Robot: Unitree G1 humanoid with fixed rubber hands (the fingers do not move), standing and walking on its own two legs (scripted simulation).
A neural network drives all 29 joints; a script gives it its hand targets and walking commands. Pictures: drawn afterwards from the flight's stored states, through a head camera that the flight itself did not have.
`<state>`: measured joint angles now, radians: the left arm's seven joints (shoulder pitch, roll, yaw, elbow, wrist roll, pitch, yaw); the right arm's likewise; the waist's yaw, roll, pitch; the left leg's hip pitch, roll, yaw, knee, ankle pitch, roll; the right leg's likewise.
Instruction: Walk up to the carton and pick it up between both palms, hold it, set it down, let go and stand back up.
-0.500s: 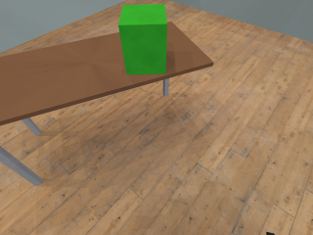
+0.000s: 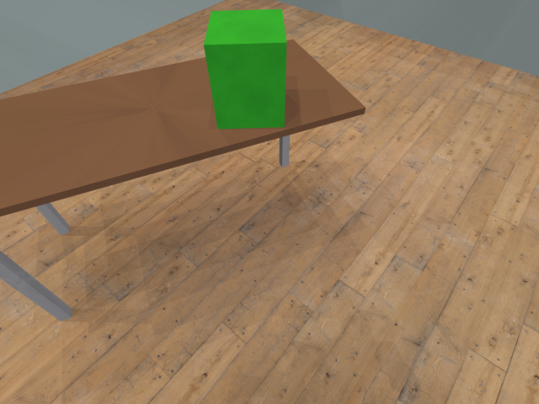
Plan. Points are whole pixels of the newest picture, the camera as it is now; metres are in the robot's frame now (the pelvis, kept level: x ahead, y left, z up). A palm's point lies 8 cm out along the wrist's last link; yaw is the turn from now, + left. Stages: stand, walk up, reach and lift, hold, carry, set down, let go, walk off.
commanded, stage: stand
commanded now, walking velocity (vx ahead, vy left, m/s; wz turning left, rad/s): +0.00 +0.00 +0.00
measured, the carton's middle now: (248, 70) +0.95 +0.06 -0.01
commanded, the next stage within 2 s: walk up in 1.56 s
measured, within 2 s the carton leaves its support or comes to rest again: neither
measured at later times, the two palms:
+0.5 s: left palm out of the picture +0.04 +0.30 -0.12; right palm out of the picture +0.04 -0.28 -0.12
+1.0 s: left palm out of the picture +0.06 +0.29 -0.12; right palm out of the picture +0.06 -0.29 -0.12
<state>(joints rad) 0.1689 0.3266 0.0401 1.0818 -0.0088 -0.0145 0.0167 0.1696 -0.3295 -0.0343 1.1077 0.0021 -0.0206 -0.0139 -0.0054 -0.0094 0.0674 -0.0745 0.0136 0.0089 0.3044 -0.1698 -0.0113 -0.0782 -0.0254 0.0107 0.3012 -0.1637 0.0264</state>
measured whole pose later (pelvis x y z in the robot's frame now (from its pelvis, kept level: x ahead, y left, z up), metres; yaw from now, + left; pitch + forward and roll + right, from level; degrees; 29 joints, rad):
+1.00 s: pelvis +0.00 +0.00 +0.00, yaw +0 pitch -3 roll +0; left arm 0.16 0.32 0.04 1.07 -0.01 -0.02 0.01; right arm 0.16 -0.33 -0.03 1.08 0.00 -0.02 -0.01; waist 0.01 0.00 0.07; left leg -0.08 0.01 0.00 0.30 -0.17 -0.01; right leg -0.08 -0.03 0.01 0.30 -0.17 0.03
